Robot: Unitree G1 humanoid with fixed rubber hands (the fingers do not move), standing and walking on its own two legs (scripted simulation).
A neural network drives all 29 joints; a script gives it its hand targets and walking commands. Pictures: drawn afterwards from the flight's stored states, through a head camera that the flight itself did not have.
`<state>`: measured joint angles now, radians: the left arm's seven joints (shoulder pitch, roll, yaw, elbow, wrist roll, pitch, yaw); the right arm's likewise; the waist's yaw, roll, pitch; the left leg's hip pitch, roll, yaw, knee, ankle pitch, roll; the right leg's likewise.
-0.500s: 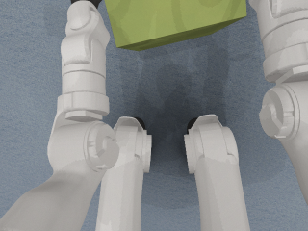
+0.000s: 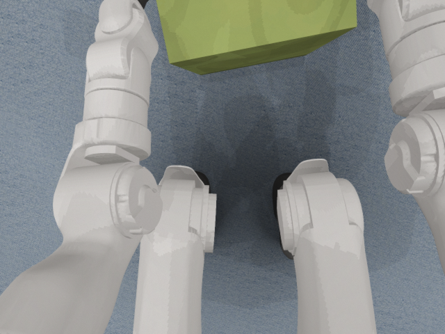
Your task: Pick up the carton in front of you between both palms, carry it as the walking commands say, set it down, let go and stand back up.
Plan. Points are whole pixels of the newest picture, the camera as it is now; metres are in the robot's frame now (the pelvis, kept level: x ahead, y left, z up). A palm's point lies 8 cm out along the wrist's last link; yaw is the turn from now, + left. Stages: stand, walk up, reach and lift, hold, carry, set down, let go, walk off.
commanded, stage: set down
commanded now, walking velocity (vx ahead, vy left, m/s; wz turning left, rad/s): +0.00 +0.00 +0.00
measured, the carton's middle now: out of the picture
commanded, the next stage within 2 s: let go in 1.94 s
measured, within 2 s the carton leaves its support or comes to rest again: neither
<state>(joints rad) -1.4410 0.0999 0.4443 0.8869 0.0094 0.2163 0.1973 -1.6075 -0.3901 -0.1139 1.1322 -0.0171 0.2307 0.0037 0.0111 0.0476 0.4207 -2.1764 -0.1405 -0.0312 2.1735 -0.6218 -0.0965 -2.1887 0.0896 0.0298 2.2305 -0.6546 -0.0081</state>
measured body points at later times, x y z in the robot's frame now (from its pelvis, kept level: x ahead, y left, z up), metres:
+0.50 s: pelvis -0.01 +0.00 -0.01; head +0.37 -0.05 +0.22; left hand +0.56 +0.13 -0.18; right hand +0.58 -0.18 -0.19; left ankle +0.11 +0.13 -0.34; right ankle +0.09 -0.11 -0.34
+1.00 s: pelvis -0.01 +0.00 -0.01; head +0.38 -0.03 +0.21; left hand +0.57 +0.16 -0.18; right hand +0.60 -0.22 -0.17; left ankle +0.11 +0.12 -0.34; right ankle +0.09 -0.10 -0.34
